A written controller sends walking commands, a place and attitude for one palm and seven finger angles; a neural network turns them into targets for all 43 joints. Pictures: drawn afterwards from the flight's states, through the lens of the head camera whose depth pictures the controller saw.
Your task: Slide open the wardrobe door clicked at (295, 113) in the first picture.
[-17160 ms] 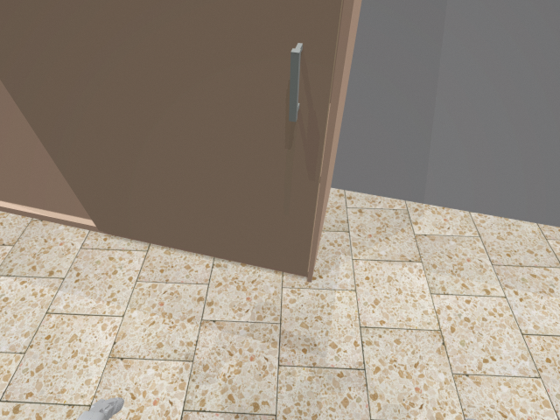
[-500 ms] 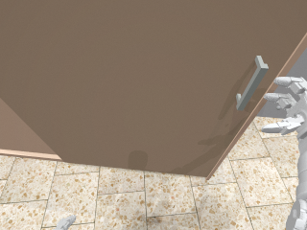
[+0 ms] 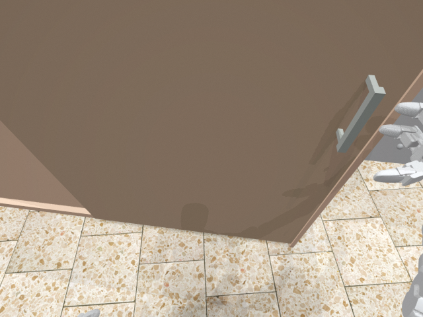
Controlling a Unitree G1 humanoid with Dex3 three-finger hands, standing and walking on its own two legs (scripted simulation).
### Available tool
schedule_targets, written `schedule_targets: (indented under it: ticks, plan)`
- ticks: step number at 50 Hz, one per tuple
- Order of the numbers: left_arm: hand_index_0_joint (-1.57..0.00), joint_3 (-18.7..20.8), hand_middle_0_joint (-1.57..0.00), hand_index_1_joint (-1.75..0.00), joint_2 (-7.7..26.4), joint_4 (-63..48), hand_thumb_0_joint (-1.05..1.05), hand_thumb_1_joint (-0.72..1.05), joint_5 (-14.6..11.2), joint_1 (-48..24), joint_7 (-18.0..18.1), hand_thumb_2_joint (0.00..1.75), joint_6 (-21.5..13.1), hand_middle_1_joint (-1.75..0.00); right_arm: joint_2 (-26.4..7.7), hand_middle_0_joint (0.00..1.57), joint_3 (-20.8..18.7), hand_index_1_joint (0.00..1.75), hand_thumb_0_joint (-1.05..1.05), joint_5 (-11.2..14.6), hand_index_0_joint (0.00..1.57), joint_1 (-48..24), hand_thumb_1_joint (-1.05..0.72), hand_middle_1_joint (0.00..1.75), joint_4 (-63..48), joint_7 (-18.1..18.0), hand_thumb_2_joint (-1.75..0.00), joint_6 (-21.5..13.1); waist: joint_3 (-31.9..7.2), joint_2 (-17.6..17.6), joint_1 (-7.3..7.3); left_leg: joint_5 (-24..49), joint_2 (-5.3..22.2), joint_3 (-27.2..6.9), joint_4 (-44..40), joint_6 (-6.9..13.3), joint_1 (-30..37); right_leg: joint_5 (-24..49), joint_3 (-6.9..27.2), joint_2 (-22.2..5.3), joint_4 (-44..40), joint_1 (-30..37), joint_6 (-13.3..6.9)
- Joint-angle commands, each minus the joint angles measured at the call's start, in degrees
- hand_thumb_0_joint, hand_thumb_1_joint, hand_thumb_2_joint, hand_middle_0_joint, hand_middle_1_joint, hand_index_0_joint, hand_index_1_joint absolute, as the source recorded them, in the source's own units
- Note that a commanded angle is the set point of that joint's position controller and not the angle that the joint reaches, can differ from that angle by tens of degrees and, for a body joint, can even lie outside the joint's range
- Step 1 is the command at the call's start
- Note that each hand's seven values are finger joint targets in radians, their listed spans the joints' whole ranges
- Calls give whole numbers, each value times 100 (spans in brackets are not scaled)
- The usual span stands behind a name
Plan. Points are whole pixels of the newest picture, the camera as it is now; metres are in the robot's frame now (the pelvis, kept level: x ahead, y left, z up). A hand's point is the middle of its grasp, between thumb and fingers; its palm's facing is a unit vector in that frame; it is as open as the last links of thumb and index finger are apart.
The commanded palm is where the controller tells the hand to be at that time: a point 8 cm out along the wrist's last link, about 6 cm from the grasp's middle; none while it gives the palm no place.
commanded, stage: move the hooked fingers beside the handle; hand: right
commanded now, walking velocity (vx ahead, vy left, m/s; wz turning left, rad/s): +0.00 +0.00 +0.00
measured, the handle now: (355, 116) +0.49 -0.21 +0.12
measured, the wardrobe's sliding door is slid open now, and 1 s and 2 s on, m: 0.00 0.00 0.00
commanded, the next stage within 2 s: feel for the door with the fingertips in 0.96 s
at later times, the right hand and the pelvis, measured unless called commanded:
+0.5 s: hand (393, 140) +0.43 -0.27 +0.12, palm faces +0.02 +1.00 -0.01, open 13.9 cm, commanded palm +0.40 -0.31 +0.12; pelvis +0.01 -0.01 +0.00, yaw +0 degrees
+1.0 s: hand (392, 147) +0.42 -0.26 +0.12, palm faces +0.03 +1.00 +0.03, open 14.0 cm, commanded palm +0.39 -0.31 +0.12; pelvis +0.00 -0.01 +0.00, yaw -1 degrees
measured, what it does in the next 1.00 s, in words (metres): stands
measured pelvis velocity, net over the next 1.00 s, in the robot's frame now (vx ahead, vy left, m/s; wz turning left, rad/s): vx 0.00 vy -0.01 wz -0.01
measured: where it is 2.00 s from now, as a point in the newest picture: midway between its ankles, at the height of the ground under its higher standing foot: outside the picture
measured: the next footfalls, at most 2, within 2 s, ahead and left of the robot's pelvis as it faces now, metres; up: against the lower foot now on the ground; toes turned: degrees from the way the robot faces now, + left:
none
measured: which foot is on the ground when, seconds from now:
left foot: down 0.00-1.00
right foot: down 0.00-1.00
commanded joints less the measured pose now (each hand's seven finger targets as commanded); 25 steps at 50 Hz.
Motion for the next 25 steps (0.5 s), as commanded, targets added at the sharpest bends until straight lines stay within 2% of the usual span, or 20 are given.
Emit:
schedule_targets:
  ticks: [1,3,5,6,7,9,11,12,13,14,15,16,17,18,19,20,21,23,24,25]
  plan:
    - [-20,321,-20,-30,943,-469,0,90,-23,160,132,90,-265,-30,-1499,30,9,120,0,226,30,-2484,50,120,-1092,143,-30,-260,-1752,-518,79,1625,-47,-300,-268,38,630,1769,471,55,-363,1017,-53]
    - [-20,299,-20,-30,958,-425,0,90,-39,180,146,90,-252,-30,-1269,30,244,120,0,228,30,-2566,50,120,-792,161,-30,-137,-1477,-314,176,1463,-39,-272,-289,26,443,1586,480,55,-380,895,-61]
    - [-20,288,-20,-30,985,-412,0,90,-24,190,147,90,-267,-30,-1288,30,299,120,0,183,30,-2766,50,120,-623,127,-30,-55,-1377,-282,211,1273,-15,-264,-280,21,294,1399,514,69,-369,773,-50]
    - [-20,285,-20,-30,1006,-401,0,90,-11,208,148,90,-264,-30,-1406,30,239,120,0,147,30,-2866,50,120,-528,97,-30,-51,-1358,-272,215,1189,-7,-275,-263,22,255,1311,526,73,-349,692,-46]
    - [-20,285,-20,-30,1028,-383,0,90,4,256,155,90,-243,-30,-1572,30,149,120,0,129,30,-2992,50,120,-585,41,-30,-110,-1484,-104,207,1239,7,-278,-226,29,383,1388,530,66,-317,662,-57]
    - [-20,294,-20,-30,981,-457,0,90,27,225,137,90,-259,-30,-1782,30,-18,120,0,53,30,-3145,50,120,-954,-52,-30,-284,-2068,-484,113,1502,6,-333,-118,32,609,1710,552,94,-265,929,-28]
    - [-20,290,-20,-30,932,-505,0,90,46,190,105,90,-284,-30,-1740,30,-37,120,0,46,30,-3149,50,120,-1315,-126,-30,-459,-2485,-788,45,1699,-10,-321,-49,47,668,2089,586,76,-209,1300,24]
    - [-20,306,-20,-30,955,-484,0,90,66,235,104,90,-266,-30,-1914,30,-153,120,0,54,30,-3167,50,120,-1492,-166,-30,-542,-2649,-708,29,1859,-15,-299,-2,57,743,2394,620,38,-170,1421,33]
    - [-20,300,-20,-30,935,-507,0,90,55,223,90,90,-258,-30,-1876,30,-205,120,0,64,30,-2964,50,120,-1449,-173,-30,-540,-2770,-779,-5,1964,-44,-314,0,44,753,2581,624,29,-160,1548,46]
    - [-20,294,-20,-30,924,-507,0,90,45,192,84,90,-255,-30,-1891,30,-250,120,0,90,30,-2873,50,120,-1401,-184,-30,-516,-2639,-711,-19,2004,-45,-294,-17,37,773,2617,621,20,-172,1478,56]
    - [-20,277,-20,-30,914,-506,0,90,33,162,80,90,-246,-30,-1712,30,-112,120,0,92,30,-2830,50,120,-1230,-165,-30,-448,-2410,-677,14,1976,-43,-282,-37,33,729,2527,599,22,-201,1353,50]
    - [-20,277,-20,-30,927,-505,0,90,27,162,80,90,-233,-30,-1745,30,-184,120,0,99,30,-2645,50,120,-975,-154,-30,-340,-2167,-543,-11,1924,-38,-269,-69,31,706,2370,574,24,-234,1148,32]
    - [-20,265,-20,-30,958,-494,0,90,19,208,86,90,-205,-30,-1731,30,-110,120,0,90,30,-2596,50,120,-758,-128,-30,-247,-1930,-318,29,1900,-35,-247,-96,37,719,2286,561,22,-268,951,-1]
    - [-20,259,-20,-30,967,-517,0,90,5,194,86,90,-192,-30,-1708,30,-96,120,0,66,30,-2533,50,120,-574,-102,-30,-151,-1729,-292,18,1859,-35,-249,-102,26,675,2132,529,33,-306,805,-6]
    - [-20,280,-20,-30,974,-572,0,90,7,195,75,90,-189,-30,-1715,30,-122,120,0,58,30,-2331,50,120,-541,-81,-30,-72,-1722,-250,-36,1862,-24,-239,-98,21,702,2085,510,47,-324,737,-11]
    - [-20,274,-20,-30,980,-632,0,90,2,190,65,90,-181,-30,-1680,30,-77,120,0,34,30,-2126,50,120,-523,-56,-30,-3,-1701,-355,-81,1832,-15,-243,-96,38,688,2070,496,60,-338,705,-6]
    - [-20,274,-20,-30,971,-655,0,90,7,185,60,90,-174,-30,-1593,30,18,120,0,25,30,-2189,50,120,-675,-33,-30,2,-1745,-473,-50,1861,-7,-238,-86,43,625,2177,498,48,-326,805,6]
    - [-20,313,-20,-30,949,-718,0,90,20,234,29,90,-155,-30,-1494,30,5,120,0,80,30,-1948,50,120,-981,-3,-30,-24,-2014,-442,-109,2078,-32,-239,-60,34,718,2656,507,23,-264,1025,16]
    - [-20,326,-20,-30,951,-714,0,90,12,234,20,90,-139,-30,-1495,30,-25,120,0,124,30,-1873,50,120,-1057,1,-30,-15,-2019,-399,-101,2119,-44,-239,-71,31,710,2693,496,10,-247,1058,20]
    - [-20,338,-20,-30,967,-714,0,90,16,240,18,90,-132,-30,-1525,30,-115,120,0,192,30,-1885,50,120,-1113,-5,-30,-26,-2057,-148,-95,2165,-52,-228,-73,22,791,2658,502,7,-244,998,17]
